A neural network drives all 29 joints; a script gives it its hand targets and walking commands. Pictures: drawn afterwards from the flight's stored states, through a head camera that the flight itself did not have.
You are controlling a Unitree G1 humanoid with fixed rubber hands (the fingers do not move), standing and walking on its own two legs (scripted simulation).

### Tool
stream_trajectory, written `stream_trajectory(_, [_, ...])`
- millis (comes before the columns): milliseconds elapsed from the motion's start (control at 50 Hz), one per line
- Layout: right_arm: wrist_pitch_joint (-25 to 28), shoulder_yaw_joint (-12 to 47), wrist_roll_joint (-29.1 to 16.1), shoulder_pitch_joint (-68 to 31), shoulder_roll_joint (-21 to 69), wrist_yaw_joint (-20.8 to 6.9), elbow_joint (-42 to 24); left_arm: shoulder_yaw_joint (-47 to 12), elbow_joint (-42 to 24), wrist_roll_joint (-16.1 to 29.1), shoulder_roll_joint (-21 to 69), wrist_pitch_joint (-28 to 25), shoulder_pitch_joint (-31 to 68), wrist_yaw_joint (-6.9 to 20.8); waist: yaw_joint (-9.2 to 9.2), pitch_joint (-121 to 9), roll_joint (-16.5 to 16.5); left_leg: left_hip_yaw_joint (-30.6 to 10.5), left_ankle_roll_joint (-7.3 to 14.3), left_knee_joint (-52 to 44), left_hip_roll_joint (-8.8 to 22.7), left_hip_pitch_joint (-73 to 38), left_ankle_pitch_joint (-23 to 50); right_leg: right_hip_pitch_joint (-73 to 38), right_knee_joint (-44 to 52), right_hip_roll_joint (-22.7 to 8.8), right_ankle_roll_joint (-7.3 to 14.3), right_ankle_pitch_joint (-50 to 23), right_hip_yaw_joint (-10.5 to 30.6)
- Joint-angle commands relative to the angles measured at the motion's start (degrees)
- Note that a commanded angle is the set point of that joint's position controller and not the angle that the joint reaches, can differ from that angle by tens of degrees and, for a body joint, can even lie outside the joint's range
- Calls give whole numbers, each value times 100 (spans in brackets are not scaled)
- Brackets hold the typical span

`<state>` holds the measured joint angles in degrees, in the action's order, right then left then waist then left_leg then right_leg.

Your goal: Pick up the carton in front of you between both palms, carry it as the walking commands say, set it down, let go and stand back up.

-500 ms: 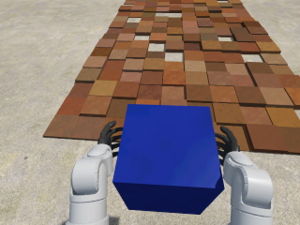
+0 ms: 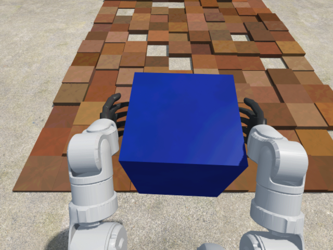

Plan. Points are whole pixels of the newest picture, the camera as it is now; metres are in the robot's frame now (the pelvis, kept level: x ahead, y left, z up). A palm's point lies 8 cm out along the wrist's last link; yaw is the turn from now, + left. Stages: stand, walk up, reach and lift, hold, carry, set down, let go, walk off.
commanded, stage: carry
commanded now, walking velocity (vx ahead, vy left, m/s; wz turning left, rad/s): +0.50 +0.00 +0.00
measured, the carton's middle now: (180, 141) +0.35 -0.02 +0.06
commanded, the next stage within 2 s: none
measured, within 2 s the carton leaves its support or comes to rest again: neither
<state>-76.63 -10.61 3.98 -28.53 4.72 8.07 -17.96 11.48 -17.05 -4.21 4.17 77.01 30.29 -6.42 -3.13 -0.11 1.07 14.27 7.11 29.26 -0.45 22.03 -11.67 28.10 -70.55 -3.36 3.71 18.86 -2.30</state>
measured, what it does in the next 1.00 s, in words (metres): climbs: right foot, then left foot 0.03 m higher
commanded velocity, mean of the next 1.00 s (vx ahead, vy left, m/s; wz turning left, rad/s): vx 0.50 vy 0.00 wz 0.00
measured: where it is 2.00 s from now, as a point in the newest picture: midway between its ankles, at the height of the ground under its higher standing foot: (167, 126)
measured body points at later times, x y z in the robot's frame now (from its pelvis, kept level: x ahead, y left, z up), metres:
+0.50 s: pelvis +0.33 -0.03 +0.00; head +0.42 -0.02 +0.44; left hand +0.72 +0.17 +0.12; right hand +0.76 -0.14 +0.12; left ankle +0.22 +0.08 -0.61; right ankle +0.37 -0.07 -0.73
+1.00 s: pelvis +0.67 +0.03 +0.04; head +0.76 +0.02 +0.48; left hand +1.10 +0.13 +0.18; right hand +1.06 -0.17 +0.17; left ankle +0.65 +0.09 -0.70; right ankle +0.69 -0.09 -0.62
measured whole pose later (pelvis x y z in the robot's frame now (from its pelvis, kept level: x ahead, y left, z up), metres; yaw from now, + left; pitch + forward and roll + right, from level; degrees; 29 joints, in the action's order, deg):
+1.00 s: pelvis +0.67 +0.03 +0.04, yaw +0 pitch +6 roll -2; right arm -73.7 -15.7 1.4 -47.3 0.5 9.2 -1.9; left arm 18.9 -4.7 -6.2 2.8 75.5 48.1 -6.4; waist -7.8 5.2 -2.2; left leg 6.3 4.9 28.1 -0.4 18.3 -17.1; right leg 38.2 -62.5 1.2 2.7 24.1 -1.1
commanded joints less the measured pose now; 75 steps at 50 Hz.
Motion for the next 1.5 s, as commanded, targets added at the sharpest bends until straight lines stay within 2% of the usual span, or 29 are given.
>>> stream_trajectory(0, [31,4134,-2913,-4481,4737,-1552,-58,-3878,208,2213,4655,-73,3819,1118,94,-2457,-480,-2244,352,-1411,1713,-2300,479,859,418,-211,-24,-239,136])
stream_trajectory(120, [55,3643,-2985,-5512,4906,-1575,969,-3563,1076,2132,4813,-115,4832,996,-55,-2152,-668,-1519,312,-1171,1411,-3027,2170,1524,1945,-21,-178,-915,-300])
stream_trajectory(240, [104,3003,-2833,-6258,5051,-1501,1985,-3169,1900,2321,5009,-96,5894,982,-101,-1889,-925,-861,212,-497,1060,-3283,3693,909,3411,418,31,-1582,-804])
stream_trajectory(300, [84,2763,-2739,-6496,5138,-1429,2239,-2873,2289,2376,5139,-76,6056,1027,438,-2508,-867,-333,-132,1259,937,-2839,4823,-1262,4358,860,208,-1809,-1151])
stream_trajectory(320, [82,2712,-2699,-6600,5167,-1407,2280,-2750,2358,2403,5199,-84,6110,1061,750,-2897,-494,-359,-262,2357,785,-1962,3658,-2642,4369,488,199,-1858,-783])
stream_trajectory(340, [70,2594,-2634,-6687,5228,-1396,2348,-2643,2460,2429,5220,-88,6232,1086,760,-3278,544,-670,-384,3373,405,-551,595,-4040,3773,-867,318,-3206,1028])
stream_trajectory(360, [45,2523,-2556,-6626,5388,-1369,2394,-2629,2494,2398,5225,-129,6225,1094,702,-3725,1839,-1061,-554,5005,-468,1222,-1915,-5190,4501,-1770,1370,-2562,3437])
stream_trajectory(380, [42,2477,-2477,-6882,5325,-1319,2280,-2632,2452,2514,5519,-118,6217,1144,755,-3546,1367,-1590,-428,5581,-175,1821,-1784,-5177,4709,-1761,1448,-2069,3370])
stream_trajectory(440, [90,2466,-2288,-6884,5564,-1163,1767,-2899,1401,2850,6032,-171,6922,1197,742,-3085,200,-1572,-372,5000,225,2241,-1226,-4494,4542,-1366,933,-3191,2111])
stream_trajectory(580, [324,2781,-1594,-5730,5046,-883,957,-3414,167,2930,5725,-269,6437,1143,864,-3296,549,-995,-382,3974,188,3018,-998,-5024,4115,-1061,850,-4824,1096])
stream_trajectory(640, [368,3118,-1624,-5734,4776,-861,802,-3664,180,2885,5350,-303,6229,1178,874,-2935,494,-633,-346,2302,-17,2388,-502,-4340,4268,-698,824,-4896,597])
stream_trajectory(700, [302,3334,-1789,-5677,4617,-924,1012,-3694,693,2767,5117,-227,5849,1244,390,-3074,953,140,-223,747,-729,138,357,-3489,3268,-382,475,-6973,-242])
stream_trajectory(720, [281,3339,-1864,-5636,4631,-974,1121,-3684,919,2739,5085,-213,5753,1273,0,-3407,872,-8,-132,18,-575,-1095,1255,-3040,2431,-359,236,-6521,-521])
stream_trajectory(740, [261,3342,-1969,-5672,4699,-1054,1199,-3680,1109,2668,5049,-215,5751,1301,-280,-3572,482,-857,-21,-146,55,-2406,1658,-2012,1595,-232,103,-4727,-399])
stream_trajectory(760, [292,3356,-1976,-5652,4620,-1097,1409,-3617,1233,2674,5155,-176,5758,1333,-326,-4532,-1461,-4085,1174,141,1874,-4367,3978,-101,-326,690,-223,-857,-117])
stream_trajectory(780, [269,3376,-2125,-5492,4834,-1156,1533,-3550,1330,2582,5198,-171,5631,1315,-385,-4757,-1978,-4818,1710,4,2209,-5138,4296,858,-1958,1001,-292,1065,504])
stream_trajectory(800, [274,3452,-2334,-5670,5163,-1254,1376,-3446,1251,2480,5264,-197,5752,1285,-431,-4209,-1413,-4033,1444,300,2002,-5202,4544,1724,-2260,765,-178,1075,809])
stream_trajectory(860, [299,3650,-2949,-6669,5800,-1430,736,-3126,1131,2087,5229,-262,5789,1107,-287,-3330,-277,-3298,543,-122,1517,-4103,3078,1935,-708,379,18,482,476])
stream_trajectory(980, [299,3683,-3367,-7016,5749,-1540,729,-2771,1404,1384,4716,-361,5301,779,-292,-3088,-661,-2574,655,-268,1478,-3574,3447,1415,1769,428,-112,426,-7])
stream_trajectory(1040, [224,3508,-3267,-6825,5551,-1598,1265,-2790,1662,1309,4512,-295,5314,740,-146,-2757,-1018,-1758,340,-324,1153,-2541,3486,180,3180,799,-74,-225,-676])
stream_trajectory(1080, [163,3330,-3144,-6621,5472,-1623,1756,-2800,1975,1410,4536,-213,5347,789,152,-2831,-955,-1096,-52,541,924,-1996,4518,-1237,4047,916,78,-1522,-879])
stream_trajectory(1100, [140,3244,-3077,-6547,5437,-1624,1969,-2796,2130,1499,4570,-174,5365,841,400,-3018,-927,-833,-307,1178,752,-1511,4252,-2184,4227,735,205,-2345,-757])
stream_trajectory(1120, [119,3130,-2982,-6602,5322,-1624,2130,-2761,2311,1601,4685,-152,5376,897,777,-3280,-361,-680,-594,2185,406,-486,2636,-3354,4222,-172,567,-3713,442])
stream_trajectory(1140, [75,3028,-2925,-6622,5478,-1618,2323,-2744,2327,1676,4607,-182,5521,927,906,-3803,1307,-906,-807,4075,-479,1240,-1053,-4786,4001,-1679,1686,-6423,2608])
stream_trajectory(1160, [41,2879,-2790,-6531,5380,-1599,2416,-2744,2402,1860,4894,-144,5370,982,853,-3743,1325,-1498,-626,4706,-403,1442,-2101,-4537,4125,-1650,1755,-6521,2619])
stream_trajectory(1220, [46,2626,-2518,-6645,5574,-1435,2251,-3077,1670,2560,5669,-156,6440,1162,837,-3054,447,-1786,-512,3696,83,2083,-1579,-4137,4254,-1274,1114,-5143,1990])
stream_trajectory(1380, [240,2182,-1311,-5263,5144,-1052,2540,-3335,1704,3085,6368,-327,6294,1399,822,-3379,743,-1027,-611,414,-259,273,584,-3308,4030,-656,663,-5222,569])
stream_trajectory(1440, [413,2353,-1289,-5004,5383,-1198,2743,-3477,2093,2996,6522,-550,5957,1496,620,-3168,521,-928,-597,-1201,-108,-868,2349,-2685,3442,-327,324,-3885,244])
stream_trajectory(1480, [515,2436,-1435,-4923,5466,-1347,2907,-3549,2356,2857,6527,-702,5686,1514,502,-2986,-125,-1450,-534,-1171,861,-2345,4564,-1391,2849,-131,-41,-1353,231])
